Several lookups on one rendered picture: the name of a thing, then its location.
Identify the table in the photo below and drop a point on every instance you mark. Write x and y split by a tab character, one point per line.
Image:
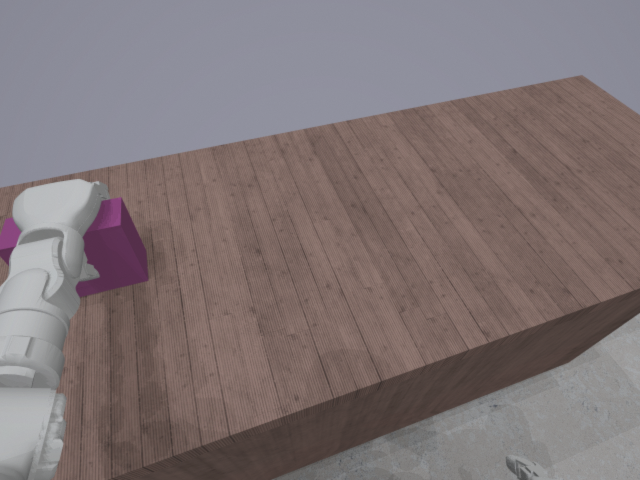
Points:
313	290

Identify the sponge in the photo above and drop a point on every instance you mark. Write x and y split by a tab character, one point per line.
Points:
112	245

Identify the robot right hand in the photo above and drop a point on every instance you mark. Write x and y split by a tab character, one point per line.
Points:
526	470

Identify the robot left upper arm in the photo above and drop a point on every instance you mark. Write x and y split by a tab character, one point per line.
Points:
31	432

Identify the robot left forearm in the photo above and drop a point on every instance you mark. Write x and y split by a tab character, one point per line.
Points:
37	301

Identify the robot left hand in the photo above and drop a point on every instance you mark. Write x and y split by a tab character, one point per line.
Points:
74	203

